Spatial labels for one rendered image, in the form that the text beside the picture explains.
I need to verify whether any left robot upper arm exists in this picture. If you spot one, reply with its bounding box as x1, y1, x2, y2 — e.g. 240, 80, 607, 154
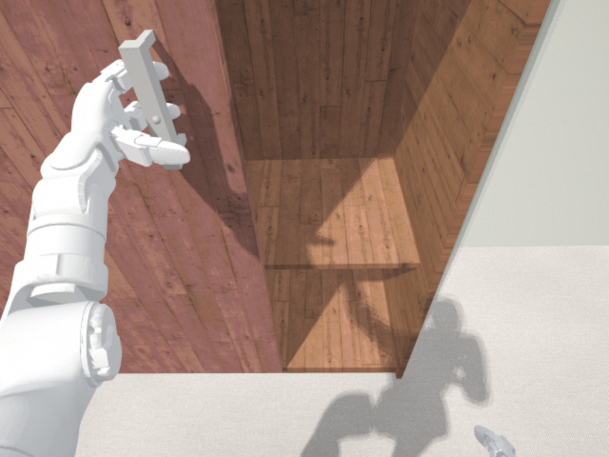
0, 301, 122, 457

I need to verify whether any left robot forearm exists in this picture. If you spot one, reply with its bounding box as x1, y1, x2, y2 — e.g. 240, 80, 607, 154
0, 130, 119, 329

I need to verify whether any wardrobe door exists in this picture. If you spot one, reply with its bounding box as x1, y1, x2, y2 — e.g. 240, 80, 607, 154
0, 0, 283, 373

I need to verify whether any handle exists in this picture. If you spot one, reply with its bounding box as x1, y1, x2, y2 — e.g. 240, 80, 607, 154
118, 30, 187, 169

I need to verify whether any robot left hand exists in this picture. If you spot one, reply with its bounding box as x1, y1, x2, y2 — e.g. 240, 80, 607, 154
71, 59, 190, 167

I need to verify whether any robot right hand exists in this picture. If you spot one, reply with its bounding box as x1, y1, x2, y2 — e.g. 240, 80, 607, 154
474, 426, 516, 457

